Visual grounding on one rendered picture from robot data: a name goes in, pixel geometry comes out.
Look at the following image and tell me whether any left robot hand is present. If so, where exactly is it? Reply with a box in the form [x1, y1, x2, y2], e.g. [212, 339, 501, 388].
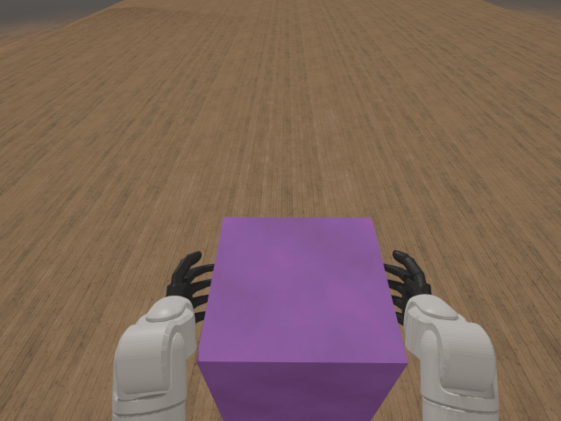
[166, 251, 215, 323]

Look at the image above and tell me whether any carton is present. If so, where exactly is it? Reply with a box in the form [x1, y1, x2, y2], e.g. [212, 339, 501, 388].
[196, 217, 408, 421]

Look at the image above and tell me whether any right robot hand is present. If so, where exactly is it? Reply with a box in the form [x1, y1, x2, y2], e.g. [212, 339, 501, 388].
[383, 250, 431, 325]

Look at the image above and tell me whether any left robot forearm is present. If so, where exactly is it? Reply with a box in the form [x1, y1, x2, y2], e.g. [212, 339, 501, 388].
[111, 296, 196, 421]

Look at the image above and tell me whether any right robot forearm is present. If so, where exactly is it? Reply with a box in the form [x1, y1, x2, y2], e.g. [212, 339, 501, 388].
[403, 294, 500, 421]

